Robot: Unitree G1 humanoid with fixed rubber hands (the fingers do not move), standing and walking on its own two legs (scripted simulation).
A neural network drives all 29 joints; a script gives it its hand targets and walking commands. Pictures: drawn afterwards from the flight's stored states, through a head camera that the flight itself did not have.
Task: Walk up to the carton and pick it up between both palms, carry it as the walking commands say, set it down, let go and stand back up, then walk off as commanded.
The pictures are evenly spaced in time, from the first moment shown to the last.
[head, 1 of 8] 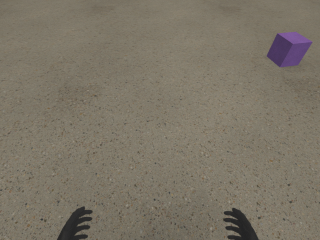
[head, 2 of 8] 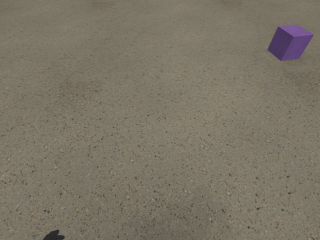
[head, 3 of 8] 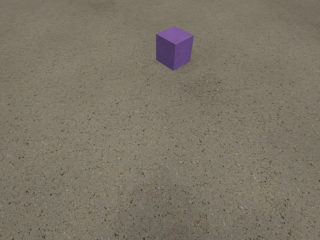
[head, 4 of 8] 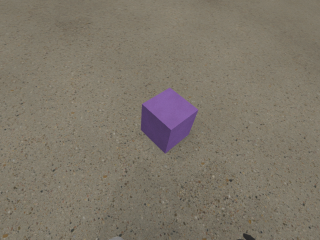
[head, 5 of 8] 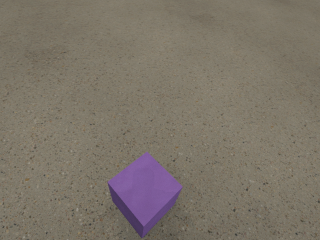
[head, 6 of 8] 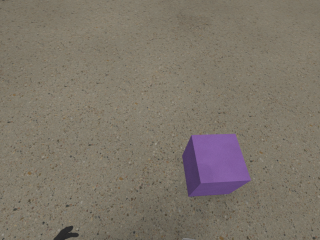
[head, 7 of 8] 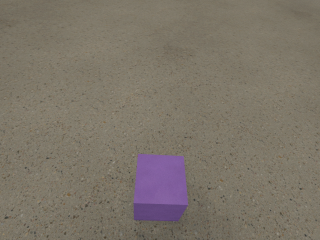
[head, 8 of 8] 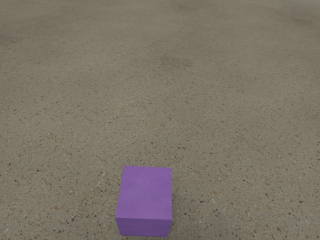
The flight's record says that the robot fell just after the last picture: no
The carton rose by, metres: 0.00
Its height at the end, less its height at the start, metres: +0.00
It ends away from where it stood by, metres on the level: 0.00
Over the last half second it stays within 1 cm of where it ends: yes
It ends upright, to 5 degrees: yes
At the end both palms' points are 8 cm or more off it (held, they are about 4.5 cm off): yes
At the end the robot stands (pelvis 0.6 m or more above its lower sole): yes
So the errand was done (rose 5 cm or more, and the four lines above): no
